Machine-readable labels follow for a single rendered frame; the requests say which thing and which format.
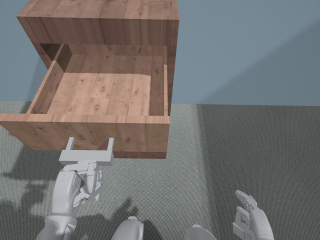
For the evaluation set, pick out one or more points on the left robot forearm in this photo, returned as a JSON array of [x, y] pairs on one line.
[[59, 226]]

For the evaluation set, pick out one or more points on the robot right hand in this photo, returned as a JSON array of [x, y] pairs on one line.
[[256, 225]]

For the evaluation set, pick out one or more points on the robot right shin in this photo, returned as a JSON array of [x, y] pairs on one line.
[[195, 225]]

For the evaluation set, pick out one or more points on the robot left thigh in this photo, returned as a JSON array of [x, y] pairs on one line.
[[130, 229]]

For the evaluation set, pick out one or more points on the cabinet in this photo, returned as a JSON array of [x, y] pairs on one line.
[[50, 23]]

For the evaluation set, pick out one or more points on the handle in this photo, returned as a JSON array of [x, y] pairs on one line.
[[103, 157]]

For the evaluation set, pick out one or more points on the robot left hand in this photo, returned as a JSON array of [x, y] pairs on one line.
[[85, 177]]

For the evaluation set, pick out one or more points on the drawer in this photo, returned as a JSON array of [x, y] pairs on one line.
[[94, 92]]

